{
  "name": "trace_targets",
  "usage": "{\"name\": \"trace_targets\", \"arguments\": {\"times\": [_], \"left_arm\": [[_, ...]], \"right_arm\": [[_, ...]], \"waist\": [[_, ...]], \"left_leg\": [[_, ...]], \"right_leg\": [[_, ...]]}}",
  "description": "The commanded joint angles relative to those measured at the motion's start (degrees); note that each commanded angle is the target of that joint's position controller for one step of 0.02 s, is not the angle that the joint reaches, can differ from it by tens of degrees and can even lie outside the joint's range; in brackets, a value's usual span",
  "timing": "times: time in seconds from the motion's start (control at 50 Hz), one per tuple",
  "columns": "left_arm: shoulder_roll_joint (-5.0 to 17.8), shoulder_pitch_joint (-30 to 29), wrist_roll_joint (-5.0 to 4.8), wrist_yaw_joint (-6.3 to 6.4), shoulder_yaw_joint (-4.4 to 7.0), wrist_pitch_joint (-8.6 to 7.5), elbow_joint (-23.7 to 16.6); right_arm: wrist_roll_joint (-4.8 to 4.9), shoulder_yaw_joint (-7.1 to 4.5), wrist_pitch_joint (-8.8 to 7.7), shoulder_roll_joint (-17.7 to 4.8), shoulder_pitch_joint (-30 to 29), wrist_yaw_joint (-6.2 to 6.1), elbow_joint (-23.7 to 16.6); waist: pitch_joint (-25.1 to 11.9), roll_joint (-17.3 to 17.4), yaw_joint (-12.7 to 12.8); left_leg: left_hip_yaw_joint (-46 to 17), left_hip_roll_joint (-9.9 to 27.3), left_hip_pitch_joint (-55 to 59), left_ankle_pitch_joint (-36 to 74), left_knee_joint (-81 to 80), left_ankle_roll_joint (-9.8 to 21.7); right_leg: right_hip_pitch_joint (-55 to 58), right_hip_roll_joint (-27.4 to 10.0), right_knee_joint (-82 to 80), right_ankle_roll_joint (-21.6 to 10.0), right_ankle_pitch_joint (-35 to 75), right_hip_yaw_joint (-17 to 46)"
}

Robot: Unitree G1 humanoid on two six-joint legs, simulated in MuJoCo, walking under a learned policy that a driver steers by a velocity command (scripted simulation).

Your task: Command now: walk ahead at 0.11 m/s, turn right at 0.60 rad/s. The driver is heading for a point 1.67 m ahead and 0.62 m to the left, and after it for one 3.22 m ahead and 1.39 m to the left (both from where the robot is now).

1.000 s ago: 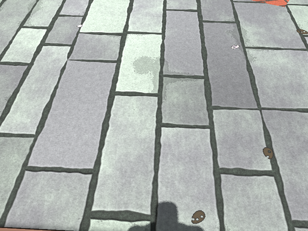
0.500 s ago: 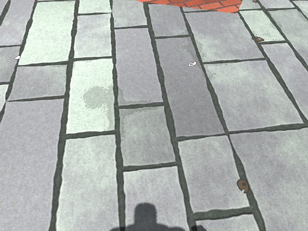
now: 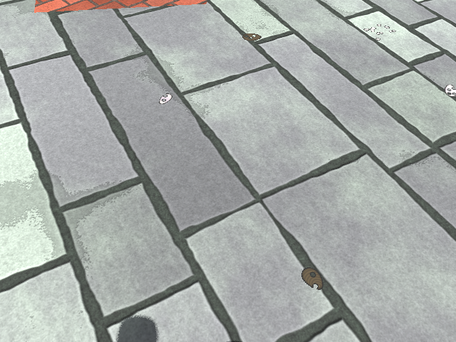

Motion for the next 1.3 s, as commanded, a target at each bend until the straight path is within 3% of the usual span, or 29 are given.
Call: {"name": "trace_targets", "arguments": {"times": [0.02,0.06,0.14,0.22,0.24,0.26,0.3,0.38,0.4,0.42,0.44,0.48,0.5,0.52,0.54,0.58,0.62,0.7,0.76,0.82,0.84,0.86,0.88,0.9,0.92,0.96,1.02,1.08,1.3], "left_arm": [[0.91,1.98,0.08,-0.20,0.45,-0.51,-5.67],[-0.31,-3.49,1.43,-0.96,0.28,-0.99,-8.19],[-3.84,-12.61,1.61,-3.08,-1.38,-1.84,-12.91],[-3.55,-8.91,0.47,-5.22,-0.59,-3.66,-8.12],[1.78,-14.82,-0.39,-4.42,1.16,-3.50,-6.83],[0.39,-17.46,0.43,-4.09,1.47,-4.05,-6.29],[-3.18,-17.08,2.42,-3.44,0.88,-6.29,-4.55],[-5.55,-21.21,1.21,-3.19,1.16,-6.73,-1.53],[-6.09,-20.01,2.12,-3.53,1.41,-6.55,-0.90],[-3.77,-13.64,2.04,-3.53,2.42,-5.99,1.05],[-0.80,-9.91,1.60,-3.16,3.60,-5.63,2.52],[4.94,2.15,3.08,-2.73,5.41,-4.37,5.75],[5.59,7.37,3.77,-2.63,5.15,-4.58,6.14],[9.90,6.59,4.04,-3.42,6.40,-5.40,5.60],[8.06,2.22,3.47,-3.21,5.86,-5.80,5.48],[2.55,-5.96,3.23,-2.03,3.78,-4.59,5.77],[3.89,-9.03,3.89,-1.20,3.43,-4.52,6.28],[6.46,-5.37,2.55,1.34,3.21,-4.09,8.15],[10.26,-5.63,1.57,1.22,4.23,-3.49,7.17],[9.57,-4.22,0.24,0.04,4.44,-3.44,7.66],[7.91,-2.28,0.39,-0.24,4.09,-3.22,8.37],[4.17,0.57,1.01,-0.73,3.32,-2.79,9.38],[1.21,-3.23,2.85,-0.93,2.30,-3.45,4.11],[5.13,-14.19,1.72,-0.75,3.21,-5.09,1.43],[5.85,-15.86,0.80,-0.23,3.53,-5.41,0.84],[6.85,-11.93,3.31,1.18,4.26,-4.04,3.82],[5.69,-7.28,3.21,0.02,4.62,-3.35,4.68],[2.58,-9.50,3.06,-0.60,3.60,-3.44,2.35],[3.64,-18.67,2.10,-2.83,3.26,-5.74,-1.56]], "right_arm": [[0.41,-1.40,-1.34,-5.78,-4.37,-1.70,-4.82],[0.25,-2.14,-1.00,-7.20,-0.11,-2.76,-4.23],[0.17,-2.77,-0.20,-6.74,2.03,-4.31,-5.67],[1.97,-3.78,-0.48,-7.55,-1.11,-1.08,-6.03],[0.64,-2.84,-0.21,-5.29,-1.11,-0.99,-7.45],[0.44,-2.58,-0.22,-4.77,-1.00,-0.62,-6.58],[0.96,-2.46,-0.03,-4.26,0.80,1.58,-4.22],[1.44,-3.10,1.64,-2.24,5.17,1.64,-2.19],[2.01,-5.12,1.94,-7.07,5.54,1.41,-1.33],[2.43,-5.95,1.84,-8.43,3.59,0.72,-1.91],[2.03,-5.76,1.48,-5.87,4.09,0.29,-1.88],[0.83,-4.15,0.75,0.66,-0.46,-0.02,-5.21],[0.73,-4.82,-0.11,0.83,-0.07,0.27,-4.24],[2.60,-5.52,-0.76,-0.82,-1.94,-0.19,-8.00],[2.70,-6.39,-0.18,-3.20,-6.28,-1.08,-8.94],[1.17,-7.01,2.62,-4.65,-6.71,-2.92,-8.51],[0.95,-6.90,4.14,-4.13,-5.14,-2.71,-9.03],[1.09,-4.12,4.18,0.24,-10.15,-0.62,-13.06],[1.92,-4.17,3.91,-1.84,-10.60,1.01,-14.28],[1.80,-5.37,4.47,-3.84,-6.24,1.44,-12.65],[2.15,-6.25,4.45,-5.36,-4.38,1.32,-11.79],[2.41,-7.19,3.76,-8.17,-2.49,1.19,-11.56],[1.80,-8.43,2.61,-16.38,-0.65,0.81,-13.75],[-1.37,-8.25,0.60,-15.68,5.59,1.88,-13.05],[-2.13,-7.67,-0.61,-14.38,3.62,1.87,-12.86],[0.92,-5.95,0.43,-9.68,-5.40,0.24,-14.78],[0.91,-5.24,1.26,-9.24,-10.40,-1.04,-17.36],[1.65,-4.59,1.64,-8.09,-6.86,-2.18,-16.98],[1.70,-6.39,2.50,-10.23,-1.90,-2.23,-17.38]], "waist": [[-0.66,4.70,2.86],[-2.25,5.09,0.26],[-4.23,5.62,-2.58],[-5.56,11.23,-0.51],[0.05,1.30,-3.96],[3.28,-0.23,-3.57],[0.07,4.20,-0.37],[3.53,3.08,-2.16],[2.66,8.96,-2.36],[0.24,11.92,-0.31],[-1.72,9.88,-0.20],[-10.15,-10.45,3.80],[-14.39,-10.00,4.44],[-17.77,-16.06,3.99],[-12.20,-13.93,2.18],[-6.12,-10.05,-1.54],[-5.00,-5.69,-4.40],[-5.26,-5.58,-3.02],[-7.52,-9.04,-2.90],[-5.55,-6.82,-3.22],[-4.81,-3.15,-3.03],[-1.75,7.80,-2.91],[-0.38,26.49,-2.21],[-4.48,16.80,-9.91],[-2.30,12.85,-7.46],[-2.19,9.23,-2.20],[-6.32,3.94,1.52],[-7.52,4.44,0.33],[-4.59,11.63,-4.35]], "left_leg": [[-7.43,13.67,-0.17,17.38,-11.75,8.77],[-7.89,15.24,6.65,20.45,-8.62,10.28],[-11.56,16.23,13.60,16.75,-6.47,11.12],[-6.09,12.38,-5.07,12.75,-10.06,9.11],[-3.14,8.90,-6.60,5.29,-12.04,6.51],[-1.73,7.58,-2.41,4.71,-11.65,4.19],[-0.33,7.17,5.85,19.22,-8.68,-0.38],[-1.43,7.95,11.83,9.75,-7.95,-1.00],[-4.47,10.34,7.74,6.13,-7.16,-0.69],[-8.73,11.02,3.81,-1.63,-6.16,-0.25],[-9.71,9.64,-1.63,-8.89,-4.52,-1.79],[-8.72,0.44,-22.53,-28.30,24.05,-7.17],[-19.84,-4.24,-26.54,-35.19,40.30,-7.51],[-21.75,-6.43,-31.11,-32.17,48.53,-7.65],[-20.30,-3.89,-36.44,-28.02,54.10,-7.17],[-17.00,-2.95,-32.32,-20.23,57.15,-6.82],[-14.29,-3.16,-26.26,-10.80,57.59,-6.04],[-10.61,-0.90,-21.52,-0.52,38.80,-5.13],[-6.66,-1.87,-8.16,-2.70,26.08,-4.00],[-3.25,-3.82,2.00,-5.62,14.24,-0.50],[-4.59,-4.87,5.63,-9.10,9.67,1.28],[-15.07,-0.29,9.51,-3.21,2.03,4.57],[-46.92,16.25,14.95,13.07,-6.07,14.91],[-55.71,20.25,14.99,8.57,-14.12,21.24],[-52.22,18.74,14.85,3.29,-12.87,19.68],[-40.56,13.33,8.77,0.90,-8.73,11.67],[-31.03,6.59,-0.70,7.76,-7.10,6.35],[-29.44,5.08,1.04,12.45,-5.23,6.55],[-39.19,4.17,7.74,3.37,-3.69,8.79]], "right_leg": [[-1.38,-2.23,-7.52,-0.98,13.10,5.09],[-5.94,-3.13,-10.49,-0.22,16.69,4.23],[-5.12,-6.53,-33.22,0.61,19.42,8.01],[34.46,-3.98,-61.34,-0.98,16.97,-2.74],[29.97,-2.19,-68.71,-2.12,24.02,-1.20],[27.40,-0.48,-73.40,-3.49,24.95,-2.22],[29.38,-0.18,-71.50,-5.13,29.74,-1.07],[24.70,2.45,-83.69,-5.13,28.41,-3.02],[33.18,1.76,-84.55,-4.94,27.39,-3.23],[39.99,-0.26,-87.95,-4.93,26.58,-0.21],[46.22,-2.97,-86.58,-5.00,32.42,0.93],[66.25,-19.05,-84.26,-13.58,58.57,15.45],[66.78,-22.98,-81.54,-17.51,75.67,18.84],[60.54,-29.35,-90.18,-25.66,61.96,26.56],[56.37,-29.00,-94.49,-26.26,44.76,26.96],[43.09,-23.96,-96.13,-21.07,31.31,17.04],[35.46,-21.22,-96.50,-17.58,27.28,9.95],[34.82,-19.67,-94.91,-14.79,20.43,2.12],[31.00,-20.71,-94.65,-12.86,12.98,0.01],[27.54,-21.84,-89.56,-9.79,3.30,-0.76],[25.58,-20.31,-82.90,-7.74,0.70,-2.35],[17.34,-15.59,-64.36,-3.30,-2.58,-7.76],[-5.24,-4.55,-42.31,1.49,-14.23,-7.89],[-9.60,-2.25,-35.43,-0.18,-13.09,5.35],[-12.73,-2.60,-33.43,-1.83,-7.12,7.87],[-9.72,-4.60,-33.87,-2.49,5.00,8.12],[4.20,-3.35,-37.12,-2.27,19.96,6.70],[4.38,-1.98,-40.00,-1.12,24.71,6.44],[11.16,0.41,-69.62,-1.00,18.48,9.15]]}}
Keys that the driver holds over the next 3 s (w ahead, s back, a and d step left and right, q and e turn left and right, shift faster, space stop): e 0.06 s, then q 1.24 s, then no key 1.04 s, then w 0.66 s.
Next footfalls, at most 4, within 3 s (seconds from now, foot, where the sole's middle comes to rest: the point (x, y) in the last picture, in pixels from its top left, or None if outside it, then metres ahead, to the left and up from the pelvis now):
0.20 right None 0.12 -0.18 -0.69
0.42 right None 0.18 -0.17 -0.77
0.86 left None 0.12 0.09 -0.77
1.44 right None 0.30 -0.05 -0.77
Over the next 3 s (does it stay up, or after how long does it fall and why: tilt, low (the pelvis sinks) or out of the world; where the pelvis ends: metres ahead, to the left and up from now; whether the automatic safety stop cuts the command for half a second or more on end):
stays up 0.37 0.19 -0.02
